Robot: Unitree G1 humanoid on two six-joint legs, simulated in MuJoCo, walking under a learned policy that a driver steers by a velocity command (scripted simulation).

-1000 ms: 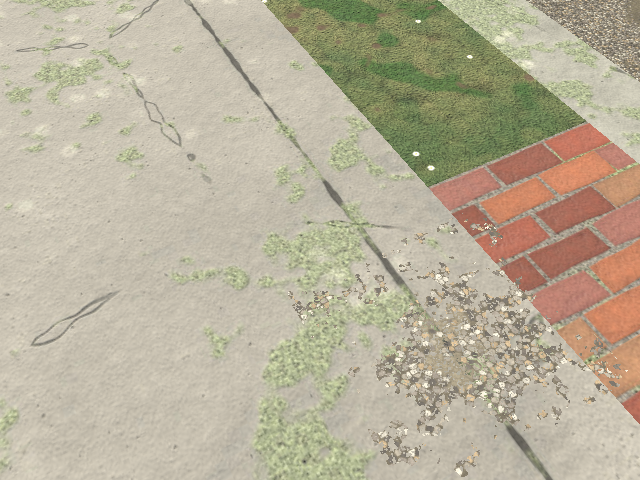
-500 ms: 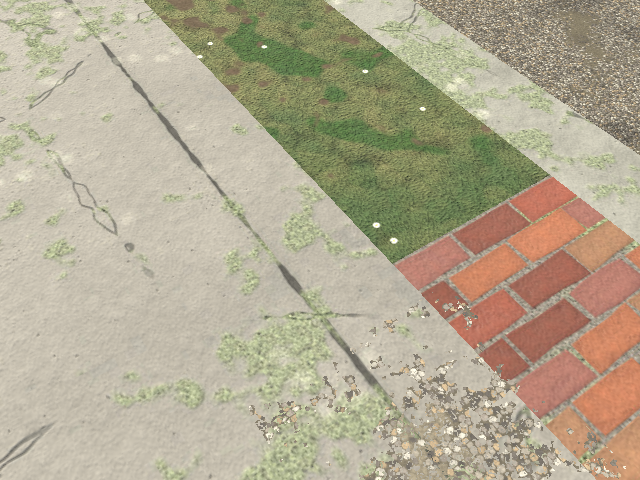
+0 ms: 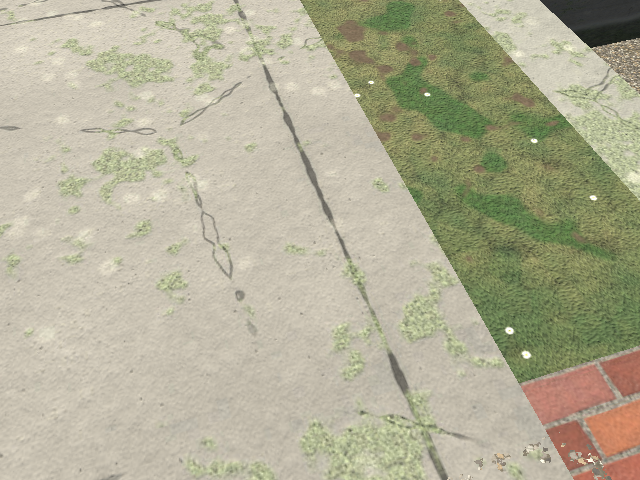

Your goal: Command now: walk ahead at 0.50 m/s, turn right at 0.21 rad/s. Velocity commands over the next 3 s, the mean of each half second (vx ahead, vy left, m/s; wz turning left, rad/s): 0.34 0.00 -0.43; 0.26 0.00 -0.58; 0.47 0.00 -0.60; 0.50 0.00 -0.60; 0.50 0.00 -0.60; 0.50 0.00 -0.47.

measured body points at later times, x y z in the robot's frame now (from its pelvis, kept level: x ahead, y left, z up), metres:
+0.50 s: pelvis +0.19 +0.02 -0.01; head +0.23 +0.02 +0.44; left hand +0.39 +0.22 -0.14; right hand +0.14 -0.23 -0.14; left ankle +0.17 +0.12 -0.75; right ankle +0.27 -0.10 -0.71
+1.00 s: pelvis +0.28 -0.02 +0.00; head +0.28 -0.02 +0.45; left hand +0.47 +0.20 -0.12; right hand +0.27 -0.32 -0.11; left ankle +0.39 +0.09 -0.71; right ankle +0.26 -0.09 -0.75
